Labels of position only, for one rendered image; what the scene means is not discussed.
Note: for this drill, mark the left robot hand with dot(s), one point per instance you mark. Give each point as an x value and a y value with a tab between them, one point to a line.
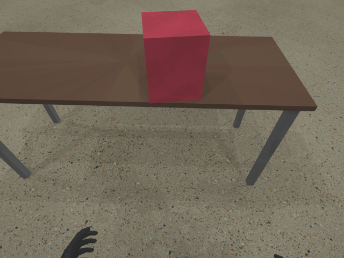
74	249

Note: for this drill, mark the carton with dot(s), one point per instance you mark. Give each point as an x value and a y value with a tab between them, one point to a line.
176	47

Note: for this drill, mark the table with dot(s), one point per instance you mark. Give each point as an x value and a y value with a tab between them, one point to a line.
104	69

